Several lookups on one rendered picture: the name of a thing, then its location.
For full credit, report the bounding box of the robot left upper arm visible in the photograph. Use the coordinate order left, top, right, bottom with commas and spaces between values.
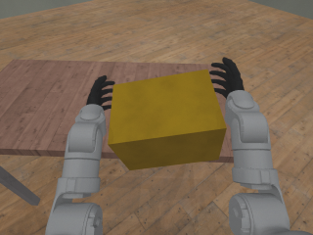
46, 202, 103, 235

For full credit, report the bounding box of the right robot hand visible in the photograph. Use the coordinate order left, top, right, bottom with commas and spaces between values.
209, 57, 245, 100

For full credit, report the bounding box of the right robot forearm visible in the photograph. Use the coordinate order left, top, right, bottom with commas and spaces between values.
224, 90, 291, 229

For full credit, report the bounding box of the table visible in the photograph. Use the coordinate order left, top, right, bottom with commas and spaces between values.
0, 59, 235, 206

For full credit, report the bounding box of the robot right upper arm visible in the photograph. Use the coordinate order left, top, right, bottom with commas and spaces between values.
228, 193, 313, 235

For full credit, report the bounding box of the carton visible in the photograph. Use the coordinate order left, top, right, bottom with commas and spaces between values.
108, 70, 227, 170

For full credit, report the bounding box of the left robot hand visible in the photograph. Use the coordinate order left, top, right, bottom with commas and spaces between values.
86, 75, 115, 111

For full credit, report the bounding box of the left robot forearm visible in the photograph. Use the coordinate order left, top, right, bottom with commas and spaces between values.
45, 104, 107, 235

